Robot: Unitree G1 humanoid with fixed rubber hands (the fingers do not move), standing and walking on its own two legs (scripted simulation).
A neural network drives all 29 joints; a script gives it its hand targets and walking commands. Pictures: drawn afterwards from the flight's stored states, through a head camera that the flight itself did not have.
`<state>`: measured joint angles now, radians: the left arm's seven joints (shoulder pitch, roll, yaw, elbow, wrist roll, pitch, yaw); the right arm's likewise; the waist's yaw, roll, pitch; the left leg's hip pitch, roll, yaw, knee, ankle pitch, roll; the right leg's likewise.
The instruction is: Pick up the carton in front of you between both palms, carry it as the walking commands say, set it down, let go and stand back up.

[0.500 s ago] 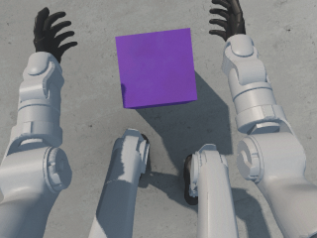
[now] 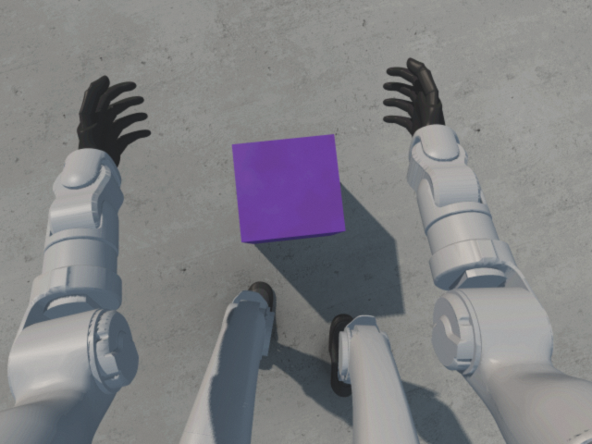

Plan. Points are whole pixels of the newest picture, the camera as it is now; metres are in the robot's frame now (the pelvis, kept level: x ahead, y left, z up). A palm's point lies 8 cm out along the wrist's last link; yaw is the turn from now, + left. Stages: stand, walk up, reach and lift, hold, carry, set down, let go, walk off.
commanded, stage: let go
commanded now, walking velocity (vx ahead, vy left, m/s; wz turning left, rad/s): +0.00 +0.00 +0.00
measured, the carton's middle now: (288, 196) +0.46 +0.08 -0.50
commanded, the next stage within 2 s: stand in 1.28 s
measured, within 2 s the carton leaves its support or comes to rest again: neither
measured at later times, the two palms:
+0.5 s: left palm (29, 253) +0.30 +0.28 +0.03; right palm (526, 250) +0.36 -0.16 +0.01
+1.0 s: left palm (56, 338) +0.25 +0.21 +0.08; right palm out of the picture +0.26 -0.26 +0.08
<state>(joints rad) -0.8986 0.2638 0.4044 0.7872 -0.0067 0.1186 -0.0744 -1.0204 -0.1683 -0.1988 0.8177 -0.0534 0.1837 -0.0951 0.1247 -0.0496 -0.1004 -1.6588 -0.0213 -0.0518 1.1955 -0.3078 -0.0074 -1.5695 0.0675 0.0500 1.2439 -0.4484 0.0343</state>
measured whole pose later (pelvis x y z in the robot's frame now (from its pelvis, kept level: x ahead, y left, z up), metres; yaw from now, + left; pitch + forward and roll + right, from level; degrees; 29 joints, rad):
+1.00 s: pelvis +0.09 -0.03 +0.15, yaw +2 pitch -1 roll +1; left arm 0.22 0.22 0.05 0.43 0.01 0.09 -0.08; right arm 0.23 -0.22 -0.03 0.43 0.01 0.08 0.05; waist 0.00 -0.03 0.06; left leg -0.17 -0.01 -0.06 0.40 -0.21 -0.03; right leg -0.09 0.03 0.06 0.44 -0.32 -0.03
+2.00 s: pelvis +0.08 +0.02 +0.14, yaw +3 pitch -3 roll -1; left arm 0.26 0.32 0.05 0.76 0.02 -0.01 0.04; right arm 0.19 -0.28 -0.05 0.84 -0.02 -0.02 -0.03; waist 0.00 -0.03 0.03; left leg -0.22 -0.04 -0.04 0.52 -0.25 0.03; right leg -0.10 0.00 0.06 0.47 -0.32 0.03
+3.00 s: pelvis +0.06 +0.00 +0.15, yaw +4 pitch -3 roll +0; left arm 0.22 0.36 0.03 0.94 0.00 -0.02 0.03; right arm 0.16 -0.33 -0.02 1.00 0.00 -0.01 -0.03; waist 0.00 -0.02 0.05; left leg -0.19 -0.03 -0.07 0.42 -0.16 0.01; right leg -0.07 0.00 0.03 0.38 -0.26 0.02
